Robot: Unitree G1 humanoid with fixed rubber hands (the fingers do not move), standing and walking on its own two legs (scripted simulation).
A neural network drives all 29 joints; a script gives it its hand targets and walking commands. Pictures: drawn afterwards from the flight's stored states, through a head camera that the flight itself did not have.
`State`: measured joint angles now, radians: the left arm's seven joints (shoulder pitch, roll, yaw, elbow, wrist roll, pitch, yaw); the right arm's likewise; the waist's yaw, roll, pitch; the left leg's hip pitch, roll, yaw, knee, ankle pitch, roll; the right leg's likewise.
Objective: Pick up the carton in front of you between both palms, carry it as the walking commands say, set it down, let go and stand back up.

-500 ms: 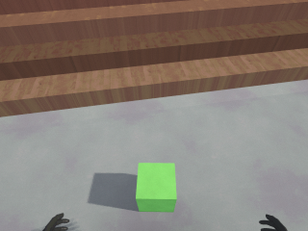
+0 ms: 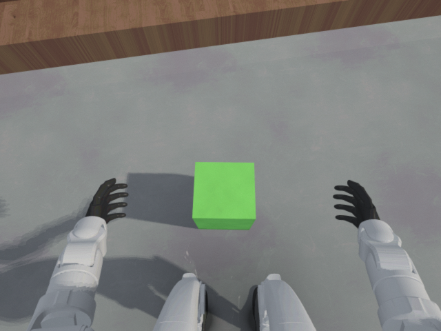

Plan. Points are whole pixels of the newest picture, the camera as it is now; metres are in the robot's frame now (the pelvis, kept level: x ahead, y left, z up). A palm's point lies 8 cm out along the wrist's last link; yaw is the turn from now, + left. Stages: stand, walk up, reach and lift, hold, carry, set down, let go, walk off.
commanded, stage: reach and lift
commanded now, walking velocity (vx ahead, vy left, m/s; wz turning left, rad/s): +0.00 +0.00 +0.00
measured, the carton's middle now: (224, 198) +0.48 +0.02 -0.59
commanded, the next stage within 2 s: none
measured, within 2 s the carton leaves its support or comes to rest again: neither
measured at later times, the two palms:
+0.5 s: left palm (143, 148) +0.49 +0.21 -0.15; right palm (307, 150) +0.48 -0.18 -0.15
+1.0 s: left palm (162, 182) +0.47 +0.21 -0.37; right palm (286, 182) +0.47 -0.18 -0.37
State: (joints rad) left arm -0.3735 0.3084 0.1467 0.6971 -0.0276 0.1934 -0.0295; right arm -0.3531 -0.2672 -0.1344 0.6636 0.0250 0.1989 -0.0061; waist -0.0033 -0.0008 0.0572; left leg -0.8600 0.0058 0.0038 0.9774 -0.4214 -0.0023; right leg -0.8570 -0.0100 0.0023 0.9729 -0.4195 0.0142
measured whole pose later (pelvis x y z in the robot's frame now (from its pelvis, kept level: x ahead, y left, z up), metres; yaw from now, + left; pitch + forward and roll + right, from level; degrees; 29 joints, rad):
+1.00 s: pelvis -0.06 +0.00 -0.21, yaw +0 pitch +52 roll -1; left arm -1.29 0.36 0.23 1.00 -0.08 0.08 0.06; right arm -1.25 -0.27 -0.24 0.93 0.08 0.09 -0.13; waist 0.00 -0.01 0.02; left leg -2.11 -0.01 -0.03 1.73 -0.52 -0.02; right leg -2.10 0.02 0.02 1.72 -0.53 0.03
